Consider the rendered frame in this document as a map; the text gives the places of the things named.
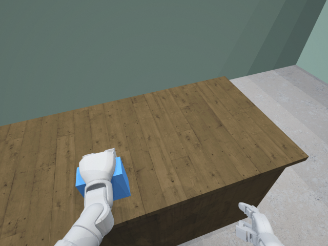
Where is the right robot forearm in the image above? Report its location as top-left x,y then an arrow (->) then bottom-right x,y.
256,233 -> 285,246

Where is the left robot forearm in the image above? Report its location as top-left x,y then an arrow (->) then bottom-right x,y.
54,179 -> 114,246

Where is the robot right hand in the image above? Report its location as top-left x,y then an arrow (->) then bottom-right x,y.
236,202 -> 274,246

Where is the sponge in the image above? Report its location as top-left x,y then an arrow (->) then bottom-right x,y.
75,157 -> 131,201

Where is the robot left hand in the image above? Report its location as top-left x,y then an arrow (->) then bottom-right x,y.
79,148 -> 117,185

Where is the table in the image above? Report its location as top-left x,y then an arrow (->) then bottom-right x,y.
0,76 -> 309,246

